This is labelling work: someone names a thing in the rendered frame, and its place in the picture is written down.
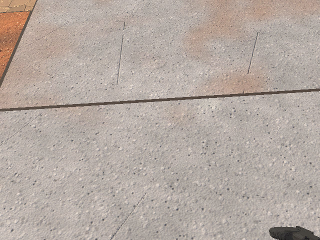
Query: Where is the right robot hand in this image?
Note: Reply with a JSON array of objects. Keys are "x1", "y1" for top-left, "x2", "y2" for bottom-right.
[{"x1": 269, "y1": 226, "x2": 320, "y2": 240}]

